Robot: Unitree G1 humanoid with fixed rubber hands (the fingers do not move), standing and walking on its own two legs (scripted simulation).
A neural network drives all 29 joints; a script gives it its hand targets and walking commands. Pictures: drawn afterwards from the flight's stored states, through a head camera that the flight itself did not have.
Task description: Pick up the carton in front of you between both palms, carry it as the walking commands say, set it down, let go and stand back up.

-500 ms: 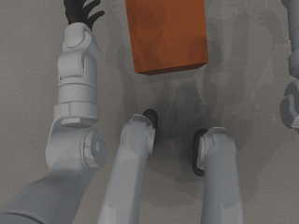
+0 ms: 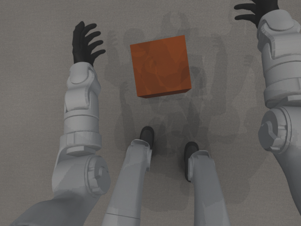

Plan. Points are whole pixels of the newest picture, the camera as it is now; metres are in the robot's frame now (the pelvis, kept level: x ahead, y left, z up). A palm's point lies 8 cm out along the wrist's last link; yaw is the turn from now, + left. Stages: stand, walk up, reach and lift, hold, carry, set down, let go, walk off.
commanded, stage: let go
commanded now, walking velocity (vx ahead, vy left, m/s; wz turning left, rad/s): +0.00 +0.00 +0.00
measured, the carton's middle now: (161, 72) +0.51 +0.08 -0.52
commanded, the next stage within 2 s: stand in 1.34 s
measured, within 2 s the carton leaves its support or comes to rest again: neither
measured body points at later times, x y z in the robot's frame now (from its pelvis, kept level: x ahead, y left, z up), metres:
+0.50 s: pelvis +0.06 +0.02 +0.09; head +0.22 +0.02 +0.52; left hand +0.30 +0.27 +0.01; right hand +0.39 -0.17 -0.01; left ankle +0.10 +0.13 -0.61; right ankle +0.04 -0.11 -0.61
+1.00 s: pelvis +0.10 +0.00 +0.13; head +0.12 +0.00 +0.58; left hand +0.27 +0.23 +0.05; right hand +0.27 -0.23 +0.05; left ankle +0.10 +0.13 -0.61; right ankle +0.04 -0.11 -0.61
